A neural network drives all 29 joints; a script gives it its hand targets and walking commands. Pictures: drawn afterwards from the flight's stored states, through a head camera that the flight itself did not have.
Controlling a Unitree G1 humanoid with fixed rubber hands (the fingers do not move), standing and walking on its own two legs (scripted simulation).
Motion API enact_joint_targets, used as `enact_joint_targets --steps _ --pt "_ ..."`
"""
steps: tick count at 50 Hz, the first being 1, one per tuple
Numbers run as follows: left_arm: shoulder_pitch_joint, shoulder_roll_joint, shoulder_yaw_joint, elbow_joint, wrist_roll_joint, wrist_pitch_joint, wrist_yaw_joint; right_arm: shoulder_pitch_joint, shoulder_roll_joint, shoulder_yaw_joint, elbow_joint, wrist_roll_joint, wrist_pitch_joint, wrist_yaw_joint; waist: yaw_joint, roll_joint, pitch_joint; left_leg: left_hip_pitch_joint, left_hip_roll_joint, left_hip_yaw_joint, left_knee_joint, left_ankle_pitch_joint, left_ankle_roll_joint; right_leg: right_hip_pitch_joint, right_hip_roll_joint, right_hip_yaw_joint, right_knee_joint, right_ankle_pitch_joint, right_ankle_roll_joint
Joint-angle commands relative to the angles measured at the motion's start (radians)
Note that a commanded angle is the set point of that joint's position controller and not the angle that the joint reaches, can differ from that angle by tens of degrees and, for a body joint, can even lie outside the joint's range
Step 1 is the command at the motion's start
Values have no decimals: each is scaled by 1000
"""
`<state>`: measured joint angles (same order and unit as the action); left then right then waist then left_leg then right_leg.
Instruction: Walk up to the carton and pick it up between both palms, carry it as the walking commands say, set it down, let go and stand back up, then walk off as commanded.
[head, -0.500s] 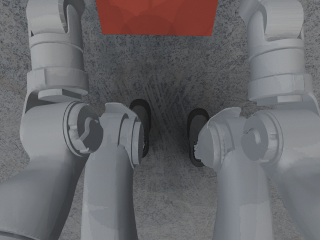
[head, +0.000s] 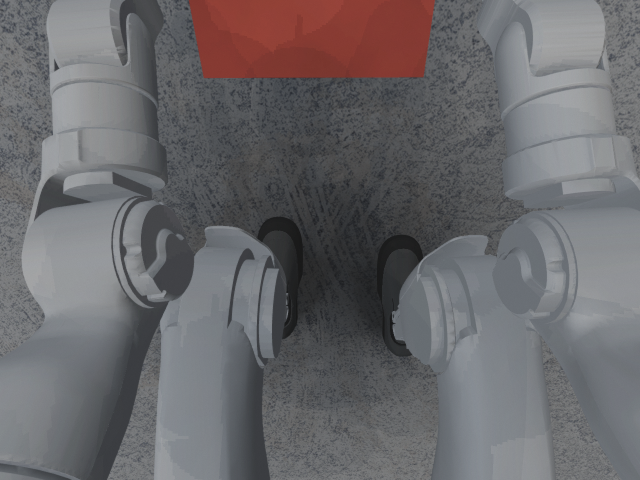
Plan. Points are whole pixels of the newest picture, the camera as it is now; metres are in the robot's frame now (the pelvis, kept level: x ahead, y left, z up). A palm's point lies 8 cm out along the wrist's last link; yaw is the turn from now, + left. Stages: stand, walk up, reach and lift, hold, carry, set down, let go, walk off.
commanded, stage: set down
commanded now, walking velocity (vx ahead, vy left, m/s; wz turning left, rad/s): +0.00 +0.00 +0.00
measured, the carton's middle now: out of the picture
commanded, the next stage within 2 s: none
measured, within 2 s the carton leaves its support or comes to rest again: rests again in 1.68 s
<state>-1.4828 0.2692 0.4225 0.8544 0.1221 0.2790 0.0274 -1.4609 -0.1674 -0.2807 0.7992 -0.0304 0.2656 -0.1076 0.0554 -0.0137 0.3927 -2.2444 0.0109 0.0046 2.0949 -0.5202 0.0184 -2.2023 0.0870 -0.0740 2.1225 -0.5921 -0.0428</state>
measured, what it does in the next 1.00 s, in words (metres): stands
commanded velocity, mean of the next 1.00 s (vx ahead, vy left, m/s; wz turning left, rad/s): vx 0.00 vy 0.00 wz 0.00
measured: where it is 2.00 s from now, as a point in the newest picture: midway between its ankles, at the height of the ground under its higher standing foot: (340, 305)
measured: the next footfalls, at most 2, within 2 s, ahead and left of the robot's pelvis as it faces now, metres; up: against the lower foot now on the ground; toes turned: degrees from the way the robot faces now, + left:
none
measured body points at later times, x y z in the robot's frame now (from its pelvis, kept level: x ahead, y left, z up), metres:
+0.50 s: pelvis +0.01 +0.00 -0.01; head +0.40 +0.02 +0.21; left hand +0.58 +0.22 -0.18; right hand +0.59 -0.09 -0.19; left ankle +0.12 +0.11 -0.36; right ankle +0.10 -0.09 -0.36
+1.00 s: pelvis +0.02 +0.00 -0.01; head +0.41 +0.03 +0.20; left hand +0.58 +0.22 -0.19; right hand +0.60 -0.09 -0.20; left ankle +0.12 +0.11 -0.36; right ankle +0.10 -0.09 -0.36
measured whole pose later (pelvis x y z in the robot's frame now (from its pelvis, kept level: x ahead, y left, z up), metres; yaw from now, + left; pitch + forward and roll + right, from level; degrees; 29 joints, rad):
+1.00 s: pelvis +0.02 +0.00 -0.01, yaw +0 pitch +41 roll -1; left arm -1.52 0.28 0.51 0.87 0.12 0.19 -0.08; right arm -1.49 -0.18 -0.36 0.80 -0.03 0.19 -0.01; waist 0.06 -0.03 0.40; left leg -2.28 0.01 0.00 2.13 -0.57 0.02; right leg -2.23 0.09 -0.07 2.15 -0.64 -0.04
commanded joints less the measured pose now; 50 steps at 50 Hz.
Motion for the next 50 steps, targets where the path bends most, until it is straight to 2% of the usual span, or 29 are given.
enact_joint_targets --steps 1,4,5,6,8,9,10,11,15,18,19,22,23,26,28,29,33,34,35,37,39,41,42,43,45,47,48,49,50 --pt "-384 -877 -330 68 -127 -21 -259 -584 776 413 5 130 -33 291 156 -36 -1048 653 -88 5 -54 319 14 353 46 82 -105 188 36" --pt "-354 -876 -316 97 -109 -18 -268 -544 767 390 46 110 -29 297 153 -23 -982 615 -88 7 -52 298 12 320 48 87 -108 171 32" --pt "-339 -873 -312 109 -113 -15 -270 -533 774 384 58 109 -24 298 147 -51 -981 621 -87 -1 -51 295 17 328 45 82 -103 168 37" --pt "-337 -860 -304 102 -94 -16 -273 -513 773 383 67 104 -20 300 159 -27 -949 610 -85 8 -56 279 12 313 48 92 -111 150 34" --pt "-335 -862 -297 113 -90 -10 -276 -515 763 366 64 93 -18 303 142 -40 -942 600 -83 3 -52 266 15 305 47 81 -103 147 37" --pt "-330 -858 -302 120 -91 -9 -276 -497 767 364 90 97 -15 305 156 -24 -922 598 -83 4 -51 274 12 293 43 89 -102 147 32" --pt "-305 -878 -303 118 -89 -7 -280 -491 761 356 81 87 -16 306 132 -24 -924 603 -87 0 -50 276 15 280 47 83 -100 142 33" --pt "-303 -860 -299 123 -80 -7 -279 -466 766 361 107 83 -12 310 157 -33 -918 610 -89 3 -55 272 12 302 43 83 -101 142 35" --pt "-254 -855 -279 160 -59 3 -287 -458 760 350 108 73 -6 315 152 -49 -870 563 -86 1 -50 248 16 286 42 86 -98 125 36" --pt "-236 -843 -274 167 -48 5 -292 -427 752 331 124 64 -1 320 148 -16 -838 586 -84 -3 -59 257 15 246 45 86 -98 122 33" --pt "-216 -846 -265 182 -39 7 -291 -438 751 340 117 73 -3 322 169 -19 -842 597 -83 -1 -55 255 15 245 45 86 -93 113 38" --pt "-214 -853 -268 165 -37 8 -296 -399 748 323 140 54 -2 325 137 -29 -814 556 -85 -14 -51 255 15 244 45 93 -92 126 26" --pt "-192 -853 -253 187 -27 10 -295 -405 750 327 139 56 -2 325 159 -27 -803 566 -87 -9 -54 271 16 240 44 95 -98 129 32" --pt "-180 -844 -251 201 -26 13 -297 -383 743 312 159 44 2 327 147 -15 -781 569 -85 -12 -52 267 15 218 45 95 -94 120 31" --pt "-154 -838 -239 207 -9 12 -299 -376 745 325 156 48 0 327 165 -30 -767 552 -84 -12 -52 272 15 239 43 98 -93 134 34" --pt "-155 -841 -241 200 -12 13 -299 -360 739 310 164 40 4 326 139 -22 -769 563 -86 -7 -53 259 16 232 48 92 -99 116 36" --pt "-130 -829 -233 217 -4 13 -301 -345 715 299 161 28 -2 323 134 -11 -746 549 -83 -9 -46 257 11 232 45 97 -92 126 36" --pt "-136 -822 -228 214 1 11 -297 -339 724 300 181 31 -2 325 152 -13 -735 556 -86 -13 -60 263 13 222 42 88 -90 122 36" --pt "-138 -823 -222 208 2 12 -299 -333 715 294 190 24 -1 323 140 -20 -727 547 -84 -15 -52 263 12 224 46 95 -94 122 32" --pt "-109 -826 -210 226 11 13 -301 -312 736 295 203 18 2 326 157 -30 -712 526 -88 -12 -52 259 15 231 44 103 -94 125 33" --pt "-93 -811 -201 246 18 17 -302 -298 718 281 221 8 5 327 147 -30 -692 520 -87 -15 -57 245 13 225 44 95 -91 116 32" --pt "-85 -797 -195 243 30 16 -299 -281 717 280 225 7 4 327 158 -27 -688 533 -86 -15 -57 258 12 220 47 100 -94 126 34" --pt "-84 -802 -200 256 26 16 -299 -298 700 268 216 8 2 326 142 3 -688 540 -86 -11 -58 243 12 211 47 96 -90 112 36" --pt "-77 -795 -192 247 32 14 -298 -293 700 274 229 8 4 326 155 -9 -670 525 -88 -13 -56 246 13 208 43 101 -89 113 35" --pt "-76 -773 -184 258 30 16 -298 -282 679 255 227 -4 2 324 137 -37 -668 524 -85 -21 -54 238 13 218 43 94 -86 110 35" --pt "-55 -790 -185 269 39 18 -296 -278 679 258 223 -2 -1 324 142 -8 -665 552 -84 -23 -62 247 13 207 43 94 -85 110 37" --pt "-31 -775 -180 268 48 12 -293 -266 676 257 232 1 1 326 162 -1 -659 559 -85 -18 -56 269 10 193 42 95 -82 117 41" --pt "-33 -774 -171 275 46 13 -292 -289 667 270 208 3 -5 323 148 -34 -661 549 -83 -25 -55 260 15 206 41 94 -88 114 44" --pt "-47 -786 -178 268 43 12 -294 -260 675 255 235 -8 -5 322 137 -11 -664 536 -85 -23 -51 269 10 213 41 98 -82 132 36"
